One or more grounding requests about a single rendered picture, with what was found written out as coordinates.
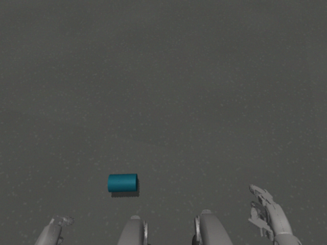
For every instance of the left robot hand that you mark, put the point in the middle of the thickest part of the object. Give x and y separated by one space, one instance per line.
51 233

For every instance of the right robot hand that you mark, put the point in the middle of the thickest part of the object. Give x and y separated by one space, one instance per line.
272 221

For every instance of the can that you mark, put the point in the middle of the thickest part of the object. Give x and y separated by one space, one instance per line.
122 183

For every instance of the right robot arm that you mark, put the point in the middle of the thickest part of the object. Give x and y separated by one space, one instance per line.
286 239

